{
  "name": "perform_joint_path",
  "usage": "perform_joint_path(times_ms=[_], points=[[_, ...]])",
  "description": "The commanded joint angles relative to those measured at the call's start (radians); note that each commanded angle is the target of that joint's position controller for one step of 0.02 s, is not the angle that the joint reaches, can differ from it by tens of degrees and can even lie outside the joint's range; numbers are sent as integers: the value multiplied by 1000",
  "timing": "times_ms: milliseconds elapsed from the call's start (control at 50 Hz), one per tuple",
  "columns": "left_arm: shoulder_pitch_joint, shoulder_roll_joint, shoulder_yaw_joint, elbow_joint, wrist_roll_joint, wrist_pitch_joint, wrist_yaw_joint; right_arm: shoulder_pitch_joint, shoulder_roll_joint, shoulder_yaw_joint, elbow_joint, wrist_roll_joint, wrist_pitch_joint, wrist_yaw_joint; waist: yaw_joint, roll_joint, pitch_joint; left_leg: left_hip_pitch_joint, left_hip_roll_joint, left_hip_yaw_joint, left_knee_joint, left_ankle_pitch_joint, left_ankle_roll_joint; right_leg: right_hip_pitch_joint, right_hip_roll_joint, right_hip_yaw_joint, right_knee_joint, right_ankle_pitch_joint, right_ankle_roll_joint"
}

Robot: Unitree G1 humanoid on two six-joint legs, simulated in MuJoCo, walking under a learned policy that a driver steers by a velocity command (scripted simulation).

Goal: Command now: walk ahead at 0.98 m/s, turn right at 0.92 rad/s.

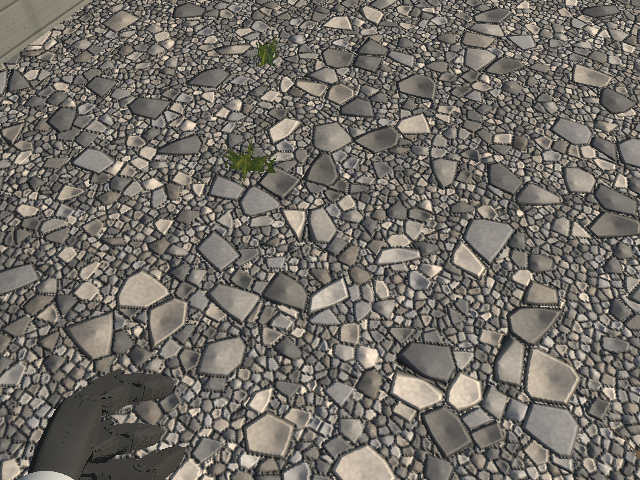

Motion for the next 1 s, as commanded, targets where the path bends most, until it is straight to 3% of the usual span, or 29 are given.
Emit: perform_joint_path(times_ms=[20,40,60,80,100,140,180,240,300,360,400,420,440,460,480,500,520,540,600,660,720,800,820,840,860,880,900,940,1000], points=[[471,250,121,135,-24,22,66,-201,-170,-38,-166,-16,0,14,239,-139,-169,-755,-13,-89,922,41,81,897,-71,316,-106,-156,-64],[393,338,124,67,19,32,62,-137,-141,-22,-284,10,-18,11,129,-191,-328,-1056,-81,-263,1168,-130,51,1095,-310,873,-283,-177,-237],[471,283,123,74,15,35,77,-240,-189,-22,-300,9,-42,11,191,-9,-339,-1099,-41,-383,1127,-11,60,1044,-315,937,-419,-255,-224],[445,236,113,112,8,21,88,-237,-173,-13,-286,17,-50,10,136,52,-178,-1092,9,-381,1023,44,68,877,-309,859,-467,-221,-187],[418,197,101,129,7,-2,95,-256,-159,-5,-274,2,-46,7,90,118,-85,-1025,51,-379,928,53,67,702,-269,763,-474,-133,-154],[356,136,71,134,3,-41,107,-198,-128,8,-238,-32,-10,16,7,128,-45,-887,92,-388,816,32,54,490,-190,605,-485,1,-120],[391,104,57,165,-11,-67,98,-246,-109,13,-251,-36,11,32,3,99,4,-866,117,-372,678,5,33,378,-150,532,-518,71,-117],[446,112,60,194,-16,-88,83,-462,-75,33,-324,-17,5,47,68,62,78,-884,97,-301,393,262,50,345,-72,400,-599,241,-66],[511,119,60,232,-35,-103,76,-544,-51,44,-342,3,-9,58,115,50,65,-750,23,-247,158,555,102,399,-79,348,-644,507,-4],[576,144,58,285,-28,-99,91,-540,-78,37,-330,-7,-22,48,121,16,11,-678,-91,-201,53,562,147,601,-97,308,-511,962,63],[556,180,67,297,-9,-91,108,-335,-148,8,-263,-14,-35,30,14,-48,-108,-456,-148,-239,35,503,162,652,-115,328,-265,1110,116],[488,155,61,278,-21,-59,107,-259,-206,-32,-281,67,-61,15,-114,-36,-188,-296,-85,-314,-38,651,166,604,-136,351,-33,1047,154],[391,143,54,241,3,-47,106,-55,-239,-27,-212,53,-59,3,-201,50,-327,-61,56,-403,28,919,200,502,-37,295,334,591,189],[622,-19,18,264,3,-48,97,-16,-224,-6,-169,-12,-78,23,-52,367,-485,294,327,-747,171,1402,384,147,142,379,763,-524,246],[656,70,25,284,-41,-60,84,-9,-193,-16,-182,-12,-73,32,-92,263,-612,333,371,-908,76,1368,455,70,132,475,855,-490,248],[555,121,39,255,-80,-56,87,-131,-186,-30,-201,7,-72,27,-77,183,-470,205,361,-846,-2,1080,463,-25,55,438,822,-424,259],[425,135,36,216,-62,-50,95,-249,-140,-22,-217,27,-68,18,-51,24,-291,-22,295,-741,-74,942,405,-31,-10,346,734,-345,249],[359,119,41,204,-57,-37,100,-304,-110,-4,-213,37,-68,12,-11,-34,-164,-204,261,-679,-147,874,391,-34,-35,302,699,-325,251],[424,21,24,191,-38,-4,107,-372,-105,6,-182,22,-72,27,99,30,-72,-538,172,-493,-262,917,354,166,-96,255,458,-279,253],[364,-16,3,168,-29,-15,109,-403,-151,-9,-159,23,-66,29,92,97,-127,-583,77,-335,-251,1018,318,290,-89,198,86,-27,270],[284,26,10,156,-27,-19,94,-362,-173,-16,-126,36,-46,20,60,110,-179,-493,92,-339,-225,871,297,322,-80,208,-57,172,265],[210,76,34,138,-9,-21,92,-361,-166,-10,-91,48,-24,17,65,108,-135,-494,92,-369,-127,584,242,388,-69,200,-230,220,207],[217,97,43,142,-2,-22,98,-332,-142,-2,-76,45,-24,18,65,89,-126,-505,58,-368,-72,493,207,433,-82,220,-285,294,182],[214,157,56,133,4,-21,107,-267,-116,7,-69,22,-32,20,30,-12,-152,-556,-2,-336,12,330,154,525,-188,316,-262,660,134],[201,137,48,131,9,-7,115,-146,-63,25,-50,12,-35,25,-25,-130,-241,-634,-52,-312,81,31,100,645,-316,445,-231,781,10],[204,48,29,136,-4,5,112,-179,-68,30,-45,19,-22,21,11,-128,-280,-616,-50,-324,105,-67,76,633,-321,471,-242,640,-32],[181,31,25,144,-14,15,106,-213,-87,26,-53,23,-3,17,6,-111,-266,-591,-38,-333,66,-43,68,577,-286,469,-264,439,-12],[82,46,30,126,-22,22,93,-249,-120,19,-44,13,37,6,-9,-55,-158,-542,-35,-327,-35,47,71,421,-187,377,-282,148,81],[110,67,43,159,-19,7,92,-266,-136,17,-32,11,45,-5,4,-22,-141,-508,-33,-326,-43,126,74,428,-141,329,-232,289,116]])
